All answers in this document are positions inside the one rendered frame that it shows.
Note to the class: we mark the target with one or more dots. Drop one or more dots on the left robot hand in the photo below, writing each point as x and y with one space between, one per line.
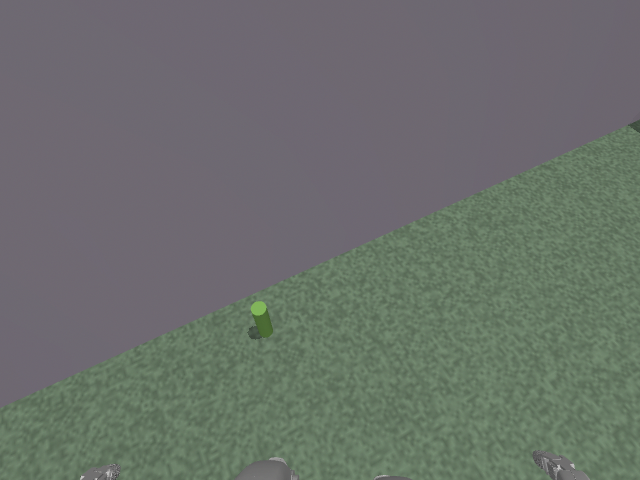
108 472

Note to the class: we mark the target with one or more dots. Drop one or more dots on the can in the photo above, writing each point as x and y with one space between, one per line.
262 319

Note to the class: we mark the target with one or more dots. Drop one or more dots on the right robot hand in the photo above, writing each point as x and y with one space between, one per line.
558 467

